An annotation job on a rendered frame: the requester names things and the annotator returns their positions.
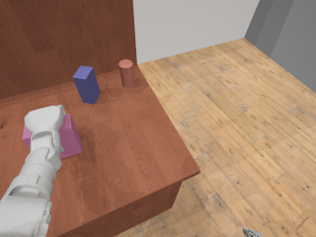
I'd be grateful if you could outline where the table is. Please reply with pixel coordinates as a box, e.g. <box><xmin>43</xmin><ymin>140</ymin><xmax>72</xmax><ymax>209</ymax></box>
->
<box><xmin>0</xmin><ymin>0</ymin><xmax>201</xmax><ymax>237</ymax></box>

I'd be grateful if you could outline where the robot right hand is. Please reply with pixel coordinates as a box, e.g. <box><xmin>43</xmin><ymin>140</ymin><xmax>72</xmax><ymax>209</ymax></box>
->
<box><xmin>243</xmin><ymin>227</ymin><xmax>264</xmax><ymax>237</ymax></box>

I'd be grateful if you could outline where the sponge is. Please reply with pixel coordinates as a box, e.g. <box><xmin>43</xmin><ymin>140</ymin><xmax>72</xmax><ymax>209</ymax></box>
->
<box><xmin>22</xmin><ymin>114</ymin><xmax>83</xmax><ymax>159</ymax></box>

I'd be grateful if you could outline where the robot left upper arm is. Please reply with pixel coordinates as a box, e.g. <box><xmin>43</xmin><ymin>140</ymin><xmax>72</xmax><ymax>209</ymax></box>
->
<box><xmin>0</xmin><ymin>196</ymin><xmax>52</xmax><ymax>237</ymax></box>

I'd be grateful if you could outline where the robot left forearm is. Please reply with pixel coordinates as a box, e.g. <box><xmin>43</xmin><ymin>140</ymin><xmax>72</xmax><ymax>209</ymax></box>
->
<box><xmin>0</xmin><ymin>128</ymin><xmax>62</xmax><ymax>207</ymax></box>

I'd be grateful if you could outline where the robot left hand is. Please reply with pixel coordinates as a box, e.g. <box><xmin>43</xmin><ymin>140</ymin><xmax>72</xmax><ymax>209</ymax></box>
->
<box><xmin>24</xmin><ymin>105</ymin><xmax>66</xmax><ymax>153</ymax></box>

